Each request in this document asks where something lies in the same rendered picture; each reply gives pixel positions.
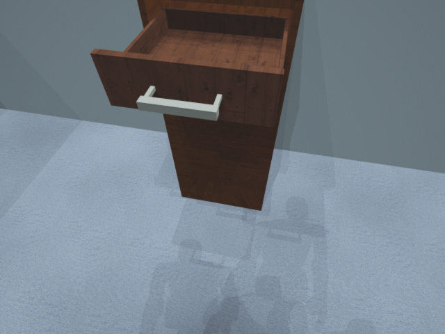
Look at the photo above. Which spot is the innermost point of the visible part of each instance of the handle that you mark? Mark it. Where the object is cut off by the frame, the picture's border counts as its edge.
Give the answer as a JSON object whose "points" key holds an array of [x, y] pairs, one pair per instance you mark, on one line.
{"points": [[178, 108]]}

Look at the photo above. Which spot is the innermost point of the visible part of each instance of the cabinet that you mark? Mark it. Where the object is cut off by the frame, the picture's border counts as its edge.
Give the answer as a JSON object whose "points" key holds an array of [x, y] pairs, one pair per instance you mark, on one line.
{"points": [[221, 161]]}

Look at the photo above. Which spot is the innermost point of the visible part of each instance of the drawer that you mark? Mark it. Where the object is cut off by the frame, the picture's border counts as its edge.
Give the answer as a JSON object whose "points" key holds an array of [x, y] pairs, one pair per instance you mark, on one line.
{"points": [[193, 55]]}

